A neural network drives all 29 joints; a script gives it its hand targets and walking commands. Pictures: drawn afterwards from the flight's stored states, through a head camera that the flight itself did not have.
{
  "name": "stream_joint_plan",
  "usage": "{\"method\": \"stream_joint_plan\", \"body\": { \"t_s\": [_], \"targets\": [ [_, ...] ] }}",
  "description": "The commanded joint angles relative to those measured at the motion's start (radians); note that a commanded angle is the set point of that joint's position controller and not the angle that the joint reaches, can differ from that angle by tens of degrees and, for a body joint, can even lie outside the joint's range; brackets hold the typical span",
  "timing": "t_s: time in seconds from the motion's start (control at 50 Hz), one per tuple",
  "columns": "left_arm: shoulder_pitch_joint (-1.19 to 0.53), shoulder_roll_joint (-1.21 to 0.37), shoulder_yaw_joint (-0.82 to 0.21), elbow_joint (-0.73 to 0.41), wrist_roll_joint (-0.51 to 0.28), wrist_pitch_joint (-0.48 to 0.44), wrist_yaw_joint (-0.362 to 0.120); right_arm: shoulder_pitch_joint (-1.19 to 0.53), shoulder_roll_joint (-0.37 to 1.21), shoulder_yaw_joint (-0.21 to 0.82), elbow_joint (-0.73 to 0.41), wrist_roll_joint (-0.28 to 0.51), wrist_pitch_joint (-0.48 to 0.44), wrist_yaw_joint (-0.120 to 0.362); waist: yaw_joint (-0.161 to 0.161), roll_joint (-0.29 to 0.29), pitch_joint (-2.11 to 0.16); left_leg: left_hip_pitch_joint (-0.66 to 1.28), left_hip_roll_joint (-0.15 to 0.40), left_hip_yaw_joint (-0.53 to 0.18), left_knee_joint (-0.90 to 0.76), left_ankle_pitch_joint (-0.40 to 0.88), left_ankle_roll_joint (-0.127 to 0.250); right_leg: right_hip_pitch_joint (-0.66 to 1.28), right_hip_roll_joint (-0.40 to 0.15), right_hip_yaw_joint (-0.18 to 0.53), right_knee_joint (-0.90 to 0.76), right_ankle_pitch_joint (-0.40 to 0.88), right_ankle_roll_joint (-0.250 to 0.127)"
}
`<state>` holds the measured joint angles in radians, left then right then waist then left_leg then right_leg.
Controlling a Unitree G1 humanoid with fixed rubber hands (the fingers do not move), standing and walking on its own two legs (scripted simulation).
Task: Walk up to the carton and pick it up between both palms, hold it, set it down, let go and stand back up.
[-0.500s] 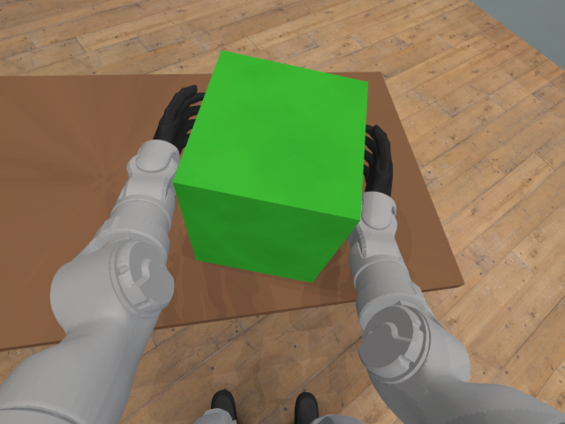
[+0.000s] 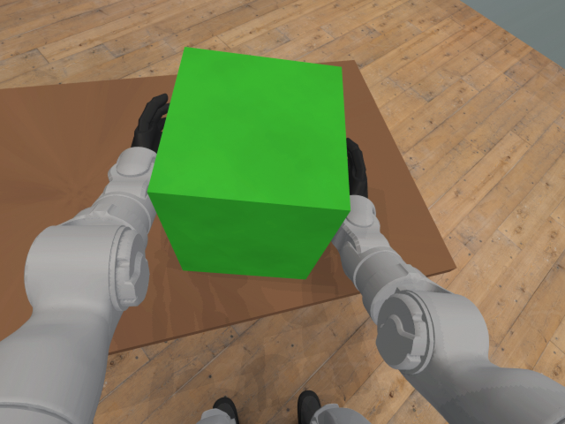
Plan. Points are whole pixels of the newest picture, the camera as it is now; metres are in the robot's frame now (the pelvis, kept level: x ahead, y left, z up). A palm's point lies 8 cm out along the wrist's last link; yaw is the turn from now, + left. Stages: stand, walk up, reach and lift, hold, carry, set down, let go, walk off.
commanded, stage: set down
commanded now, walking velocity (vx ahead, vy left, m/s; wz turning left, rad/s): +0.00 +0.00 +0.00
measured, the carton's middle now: (253, 179) +0.44 +0.01 +0.02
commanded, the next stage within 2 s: none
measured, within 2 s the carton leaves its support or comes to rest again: neither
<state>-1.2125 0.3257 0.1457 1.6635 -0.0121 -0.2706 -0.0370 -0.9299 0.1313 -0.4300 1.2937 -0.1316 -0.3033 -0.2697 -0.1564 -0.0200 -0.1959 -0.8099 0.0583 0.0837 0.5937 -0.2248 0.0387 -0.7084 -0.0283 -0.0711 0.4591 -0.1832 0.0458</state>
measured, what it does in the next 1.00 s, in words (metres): stands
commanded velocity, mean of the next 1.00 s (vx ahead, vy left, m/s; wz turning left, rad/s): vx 0.00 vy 0.00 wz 0.00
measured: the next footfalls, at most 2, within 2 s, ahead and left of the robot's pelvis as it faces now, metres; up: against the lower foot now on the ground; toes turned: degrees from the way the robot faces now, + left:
none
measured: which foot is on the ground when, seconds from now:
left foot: down 0.00-1.00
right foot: down 0.00-1.00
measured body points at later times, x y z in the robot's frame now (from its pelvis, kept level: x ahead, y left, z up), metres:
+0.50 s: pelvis -0.02 +0.01 -0.01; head +0.06 +0.06 +0.43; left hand +0.50 +0.21 +0.11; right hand +0.43 -0.18 +0.10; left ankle +0.01 +0.09 -0.72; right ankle -0.01 -0.15 -0.72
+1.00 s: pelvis +0.00 -0.01 +0.01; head +0.06 +0.03 +0.46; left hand +0.52 +0.19 +0.17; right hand +0.45 -0.18 +0.16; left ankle +0.01 +0.09 -0.72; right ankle -0.01 -0.15 -0.72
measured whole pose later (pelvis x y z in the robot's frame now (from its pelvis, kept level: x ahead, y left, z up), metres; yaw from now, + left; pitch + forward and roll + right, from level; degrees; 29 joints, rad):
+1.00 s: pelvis +0.00 -0.01 +0.01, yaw +0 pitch +16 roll -2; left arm -1.35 0.53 -0.19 1.59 -0.37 0.01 -0.11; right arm -1.08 -0.04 -0.07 1.07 0.28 0.10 -0.33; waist -0.20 -0.03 -0.18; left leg -0.59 0.04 0.02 0.49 -0.19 0.01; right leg -0.51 -0.01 -0.05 0.38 -0.16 0.03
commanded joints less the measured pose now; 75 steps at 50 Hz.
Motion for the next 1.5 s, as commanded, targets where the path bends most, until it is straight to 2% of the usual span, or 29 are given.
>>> {"method": "stream_joint_plan", "body": {
  "t_s": [0.0,0.12,0.24,0.26,0.3,0.36,0.38,0.4,0.48,0.5,0.52,0.54,0.56,0.58,0.6,0.62,0.94,0.96,0.98,1.06,1.08,1.16,1.26,1.28,1.32,1.36,1.38,1.42,1.48],
  "targets": [
    [-0.512,0.157,-0.159,-0.152,-0.142,-0.08,0.012,-0.447,-0.21,0.114,-0.161,0.131,-0.082,-0.013,-0.022,0.254,-0.884,0.522,-0.032,-0.044,0.137,0.653,-0.143,0.226,0.075,-0.016,0.128,0.566,-0.043],
    [-0.48,0.197,-0.181,-0.069,-0.161,-0.073,0.002,-0.419,-0.289,0.199,-0.086,0.226,-0.062,-0.005,-0.003,0.231,-0.805,0.515,-0.044,-0.047,0.155,0.66,-0.142,0.212,0.09,-0.021,0.124,0.536,-0.036],
    [-0.582,0.182,-0.309,-0.312,-0.268,-0.04,-0.01,-0.487,-0.371,0.248,-0.209,0.329,0.017,0.03,-0.037,0.327,-0.894,0.705,-0.033,-0.073,0.154,0.722,-0.166,0.078,0.091,-0.06,0.075,0.403,-0.063],
    [-0.55,0.18,-0.332,-0.123,-0.284,-0.026,-0.02,-0.528,-0.321,0.283,-0.162,0.342,0.039,0.032,-0.022,0.282,-0.766,0.626,-0.041,-0.064,0.14,0.613,-0.142,0.059,0.094,-0.039,0.068,0.345,-0.058],
    [-0.536,0.188,-0.333,-0.204,-0.301,-0.007,-0.034,-0.489,-0.328,0.304,-0.209,0.367,0.075,0.037,0.006,0.283,-0.776,0.594,-0.043,-0.064,0.12,0.532,-0.131,0.127,0.08,-0.028,0.073,0.326,-0.064],
    [-0.607,0.206,-0.372,-0.277,-0.363,0.048,-0.023,-0.597,-0.408,0.297,-0.272,0.391,0.145,0.04,-0.025,0.286,-0.737,0.625,-0.042,-0.065,0.073,0.462,-0.133,0.105,0.074,-0.056,0.05,0.258,-0.062],
    [-0.553,0.159,-0.432,-0.015,-0.374,0.059,-0.042,-0.559,-0.348,0.316,-0.111,0.379,0.182,0.043,-0.056,0.257,-0.574,0.551,-0.041,-0.078,0.05,0.293,-0.105,0.04,0.066,-0.043,0.03,0.111,-0.075],
    [-0.563,0.155,-0.434,-0.228,-0.386,0.045,-0.047,-0.552,-0.348,0.303,-0.223,0.367,0.186,0.042,-0.045,0.29,-0.666,0.576,-0.038,-0.08,0.043,0.302,-0.103,0.082,0.061,-0.046,0.033,0.144,-0.074],
    [-0.646,0.215,-0.455,-0.144,-0.412,0.07,-0.041,-0.613,-0.375,0.258,-0.226,0.334,0.244,0.033,-0.098,0.257,-0.615,0.524,-0.043,-0.089,-0.016,0.121,-0.098,0.117,0.058,-0.05,0.03,0.116,-0.066],
    [-0.618,0.211,-0.422,-0.074,-0.422,0.083,-0.043,-0.613,-0.356,0.306,-0.238,0.344,0.26,0.027,-0.076,0.192,-0.597,0.495,-0.047,-0.081,-0.013,0.15,-0.09,0.134,0.058,-0.037,0.037,0.153,-0.065],
    [-0.663,0.244,-0.448,-0.219,-0.433,0.077,-0.04,-0.653,-0.369,0.286,-0.314,0.349,0.255,0.023,-0.09,0.275,-0.686,0.535,-0.041,-0.078,-0.016,0.192,-0.099,0.165,0.058,-0.043,0.043,0.178,-0.066],
    [-0.616,0.209,-0.457,-0.052,-0.438,0.082,-0.043,-0.596,-0.332,0.297,-0.212,0.355,0.265,0.018,-0.105,0.242,-0.594,0.502,-0.049,-0.073,-0.005,0.147,-0.096,0.123,0.055,-0.038,0.026,0.138,-0.072],
    [-0.641,0.25,-0.415,-0.176,-0.432,0.086,-0.039,-0.626,-0.369,0.296,-0.302,0.344,0.266,0.013,-0.047,0.236,-0.655,0.514,-0.041,-0.071,-0.007,0.199,-0.093,0.177,0.055,-0.038,0.044,0.184,-0.068],
    [-0.661,0.233,-0.432,-0.122,-0.426,0.092,-0.038,-0.617,-0.344,0.292,-0.243,0.338,0.279,0.011,-0.084,0.233,-0.65,0.515,-0.042,-0.091,-0.014,0.196,-0.087,0.163,0.068,-0.035,0.054,0.189,-0.071],
    [-0.646,0.261,-0.399,-0.265,-0.414,0.096,-0.029,-0.629,-0.389,0.281,-0.382,0.344,0.265,0.006,-0.077,0.257,-0.756,0.606,-0.042,-0.081,-0.024,0.291,-0.107,0.211,0.061,-0.054,0.023,0.259,-0.07],
    [-0.613,0.274,-0.379,-0.102,-0.396,0.123,-0.026,-0.622,-0.374,0.306,-0.281,0.36,0.285,0.004,-0.052,0.234,-0.693,0.577,-0.05,-0.072,-0.007,0.276,-0.096,0.188,0.064,-0.038,0.028,0.231,-0.072],
    [-0.576,0.329,-0.308,-0.272,-0.351,0.232,-0.076,-0.575,-0.303,0.378,-0.45,0.413,0.356,-0.066,-0.012,0.182,-0.625,0.613,-0.064,-0.039,-0.08,0.408,-0.075,0.507,0.045,-0.003,-0.028,0.546,-0.051],
    [-0.557,0.317,-0.326,-0.275,-0.342,0.242,-0.087,-0.548,-0.298,0.373,-0.413,0.407,0.355,-0.074,-0.067,0.169,-0.618,0.651,-0.069,-0.047,-0.08,0.441,-0.078,0.524,0.038,-0.001,-0.049,0.603,-0.05],
    [-0.55,0.327,-0.288,-0.24,-0.332,0.245,-0.092,-0.578,-0.295,0.393,-0.439,0.417,0.358,-0.078,-0.006,0.135,-0.566,0.623,-0.069,-0.045,-0.087,0.418,-0.061,0.529,0.043,0.011,-0.033,0.605,-0.035],
    [-0.512,0.347,-0.227,-0.3,-0.285,0.251,-0.101,-0.521,-0.262,0.419,-0.487,0.426,0.354,-0.086,0.017,0.155,-0.598,0.627,-0.079,-0.035,-0.093,0.459,-0.061,0.578,0.034,0.013,-0.028,0.688,-0.032],
    [-0.426,0.315,-0.255,-0.319,-0.296,0.252,-0.109,-0.441,-0.269,0.414,-0.47,0.434,0.349,-0.091,-0.038,0.143,-0.552,0.632,-0.08,-0.038,-0.098,0.457,-0.068,0.62,0.029,0.006,-0.044,0.715,-0.038],
    [-0.517,0.333,-0.246,-0.45,-0.286,0.255,-0.098,-0.519,-0.297,0.363,-0.507,0.406,0.336,-0.083,-0.01,0.228,-0.569,0.723,-0.073,-0.029,-0.087,0.478,-0.089,0.51,0.039,-0.009,-0.079,0.546,-0.039],
    [-0.471,0.339,-0.226,-0.472,-0.312,0.242,-0.087,-0.481,-0.273,0.36,-0.63,0.386,0.31,-0.092,-0.017,0.166,-0.616,0.71,-0.078,-0.029,-0.086,0.443,-0.085,0.538,0.041,-0.014,-0.066,0.544,-0.034],
    [-0.403,0.319,-0.194,-0.453,-0.295,0.244,-0.085,-0.45,-0.263,0.387,-0.62,0.382,0.322,-0.091,0.038,0.125,-0.632,0.691,-0.074,-0.035,-0.088,0.424,-0.06,0.557,0.048,0.007,-0.046,0.546,-0.036],
    [-0.393,0.315,-0.228,-0.493,-0.264,0.253,-0.079,-0.388,-0.29,0.336,-0.534,0.327,0.324,-0.084,-0.017,0.229,-0.591,0.743,-0.06,-0.042,-0.093,0.416,-0.088,0.49,0.045,-0.016,-0.063,0.43,-0.051],
    [-0.439,0.335,-0.194,-0.52,-0.286,0.258,-0.064,-0.477,-0.308,0.333,-0.585,0.366,0.324,-0.079,0.053,0.208,-0.559,0.753,-0.049,-0.032,-0.082,0.434,-0.089,0.433,0.062,-0.026,-0.075,0.323,-0.054],
    [-0.352,0.28,-0.237,-0.502,-0.288,0.278,-0.072,-0.322,-0.287,0.351,-0.536,0.368,0.335,-0.078,0.002,0.216,-0.506,0.791,-0.05,-0.036,-0.093,0.411,-0.095,0.449,0.069,-0.025,-0.095,0.328,-0.061],
    [-0.312,0.311,-0.181,-0.551,-0.261,0.275,-0.067,-0.317,-0.268,0.369,-0.608,0.383,0.315,-0.084,0.061,0.201,-0.534,0.812,-0.051,-0.037,-0.086,0.511,-0.089,0.48,0.063,-0.03,-0.097,0.388,-0.055],
    [-0.317,0.281,-0.208,-0.636,-0.284,0.255,-0.073,-0.271,-0.238,0.361,-0.597,0.37,0.311,-0.082,0.025,0.221,-0.495,0.778,-0.053,-0.031,-0.078,0.441,-0.1,0.471,0.059,-0.03,-0.072,0.351,-0.059]
  ]
}}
